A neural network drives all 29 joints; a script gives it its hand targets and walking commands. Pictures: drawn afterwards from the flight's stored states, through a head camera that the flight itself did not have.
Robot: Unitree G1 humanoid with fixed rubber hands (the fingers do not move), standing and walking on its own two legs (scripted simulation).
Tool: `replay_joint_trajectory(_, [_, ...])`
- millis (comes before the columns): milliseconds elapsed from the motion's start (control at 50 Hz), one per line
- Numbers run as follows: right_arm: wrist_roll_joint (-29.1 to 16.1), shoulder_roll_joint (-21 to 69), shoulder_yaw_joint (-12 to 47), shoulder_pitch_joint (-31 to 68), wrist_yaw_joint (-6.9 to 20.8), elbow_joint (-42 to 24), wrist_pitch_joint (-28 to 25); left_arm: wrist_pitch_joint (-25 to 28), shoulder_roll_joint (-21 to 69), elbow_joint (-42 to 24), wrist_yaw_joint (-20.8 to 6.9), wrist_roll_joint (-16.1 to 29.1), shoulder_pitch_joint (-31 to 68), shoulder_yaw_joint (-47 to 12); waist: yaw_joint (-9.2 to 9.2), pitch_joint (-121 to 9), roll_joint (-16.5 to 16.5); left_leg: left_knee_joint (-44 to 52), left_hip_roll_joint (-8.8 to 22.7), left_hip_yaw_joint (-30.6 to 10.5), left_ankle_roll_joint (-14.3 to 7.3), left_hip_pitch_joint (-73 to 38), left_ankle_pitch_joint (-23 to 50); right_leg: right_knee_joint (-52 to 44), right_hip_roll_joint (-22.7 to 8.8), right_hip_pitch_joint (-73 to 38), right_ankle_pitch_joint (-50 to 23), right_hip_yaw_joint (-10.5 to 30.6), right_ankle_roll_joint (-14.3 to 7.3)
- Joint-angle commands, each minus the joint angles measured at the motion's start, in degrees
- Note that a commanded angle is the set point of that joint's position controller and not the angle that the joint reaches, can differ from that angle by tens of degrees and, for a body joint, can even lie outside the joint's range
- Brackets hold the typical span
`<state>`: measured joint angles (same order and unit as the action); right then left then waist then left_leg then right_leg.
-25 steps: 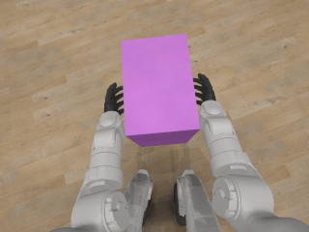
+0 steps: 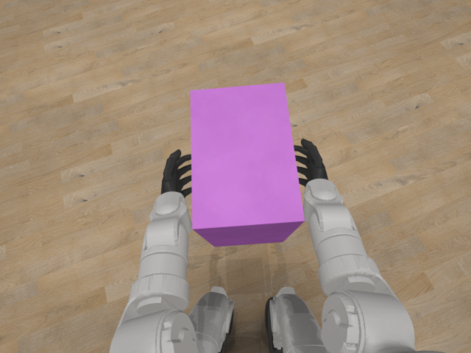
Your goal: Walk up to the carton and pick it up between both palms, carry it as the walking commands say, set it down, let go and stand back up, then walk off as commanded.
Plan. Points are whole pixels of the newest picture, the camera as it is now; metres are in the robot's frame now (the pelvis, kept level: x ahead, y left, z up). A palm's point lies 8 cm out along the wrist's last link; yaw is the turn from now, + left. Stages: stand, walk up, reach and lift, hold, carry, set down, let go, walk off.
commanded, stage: reach and lift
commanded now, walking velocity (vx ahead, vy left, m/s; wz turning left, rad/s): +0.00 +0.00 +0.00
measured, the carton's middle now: (243, 178) +0.42 +0.04 -0.10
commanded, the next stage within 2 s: none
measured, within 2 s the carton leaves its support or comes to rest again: neither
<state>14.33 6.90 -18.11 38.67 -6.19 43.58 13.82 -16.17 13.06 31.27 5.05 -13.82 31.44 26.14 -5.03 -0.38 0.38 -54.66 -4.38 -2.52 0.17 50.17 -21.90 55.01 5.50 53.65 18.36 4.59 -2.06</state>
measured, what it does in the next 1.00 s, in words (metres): rises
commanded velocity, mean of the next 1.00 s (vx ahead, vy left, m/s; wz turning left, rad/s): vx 0.00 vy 0.00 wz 0.00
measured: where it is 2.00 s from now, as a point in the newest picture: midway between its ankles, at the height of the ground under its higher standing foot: (247, 343)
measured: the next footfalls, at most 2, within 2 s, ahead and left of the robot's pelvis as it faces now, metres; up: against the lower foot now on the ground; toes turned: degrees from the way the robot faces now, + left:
none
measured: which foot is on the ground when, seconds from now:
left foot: down 0.00-1.00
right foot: down 0.00-1.00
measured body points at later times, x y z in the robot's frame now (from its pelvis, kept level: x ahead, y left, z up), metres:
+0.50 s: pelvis +0.02 +0.00 +0.05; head +0.09 -0.01 +0.49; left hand +0.35 +0.16 +0.03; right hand +0.39 -0.09 +0.02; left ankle +0.04 +0.12 -0.67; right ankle +0.07 -0.09 -0.67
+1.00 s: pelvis +0.02 +0.00 +0.06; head +0.00 -0.02 +0.51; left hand +0.33 +0.17 +0.10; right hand +0.37 -0.09 +0.09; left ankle +0.04 +0.12 -0.67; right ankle +0.07 -0.09 -0.67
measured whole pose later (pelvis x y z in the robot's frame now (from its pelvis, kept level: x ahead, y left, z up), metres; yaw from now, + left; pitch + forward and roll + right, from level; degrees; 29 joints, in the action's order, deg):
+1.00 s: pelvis +0.02 +0.00 +0.06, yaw +2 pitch -5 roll +0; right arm 14.7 10.0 -15.7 26.3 -6.3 31.7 32.9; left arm -36.0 11.6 25.8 4.8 -14.3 23.9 17.1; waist -5.5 0.8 -1.2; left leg -29.6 -3.5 -6.5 0.0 10.2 -14.5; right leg 29.6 4.5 12.6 12.0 3.0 -2.8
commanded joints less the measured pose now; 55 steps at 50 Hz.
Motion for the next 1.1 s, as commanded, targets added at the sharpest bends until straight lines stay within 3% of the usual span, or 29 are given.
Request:
replay_joint_trajectory(0, [-4.43, 61.39, 27.26, 28.61, 11.66, 0.6, -1.86, 2.14, 56.18, 1.1, -11.23, 5.69, 36.5, -34.4, -1.01, -38.85, 2.01, 7.92, -2.26, -1.93, 0.19, -13.44, 14.58, -7.5, 1.03, -28.87, -12.3, 4.3, 0.79])
replay_joint_trajectory(500, [-7.12, 61.96, 31.06, 20.52, 13.42, -7.0, 4.08, -3.83, 59.18, -0.08, -11.19, 6.74, 24.45, -36.28, -0.93, -29.41, 1.07, 23.47, -0.59, -4.32, -0.48, -32.07, 21.05, -22.15, -1.17, -44.1, -17.41, 4.11, 0.46])
replay_joint_trajectory(780, [-10.11, 64.68, 31.78, 22.39, 14.41, -10.0, 11.86, -12.11, 59.69, -2.01, -11.79, 8.32, 24.61, -36.33, -1.04, -21.8, 0.31, 27.3, 0.43, -4.7, -1.03, -37.26, 17.73, -27.81, -3.09, -50.21, -13.7, 3.93, 0.91])
replay_joint_trajectory(960, [-12.18, 65.08, 32.93, 23.39, 14.84, -14.67, 17.37, -18.2, 61.35, -6.16, -12.02, 11.29, 25.67, -40.03, -0.14, -19.39, -0.55, 29.07, 1.06, -5.11, -0.81, -41.09, 17.42, -29.49, -3.3, -53.3, -12.87, 3.53, 0.79])
replay_joint_trajectory(1080, [-12.16, 63.98, 31.3, 24.39, 15.37, -15.71, 20.86, -21.73, 61.37, -6.62, -12.05, 11.2, 25.8, -38.91, 0.36, -15.6, -0.75, 30.86, 1.51, -5.43, -0.94, -41.17, 14.0, -30.44, -3.27, -54.46, -10.3, 3.11, 0.97])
